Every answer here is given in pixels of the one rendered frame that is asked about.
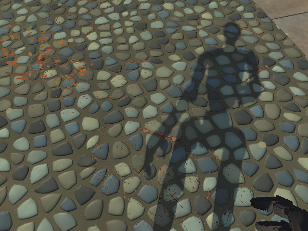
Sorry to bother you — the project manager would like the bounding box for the right robot hand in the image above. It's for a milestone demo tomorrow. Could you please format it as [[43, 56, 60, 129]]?
[[250, 195, 308, 231]]

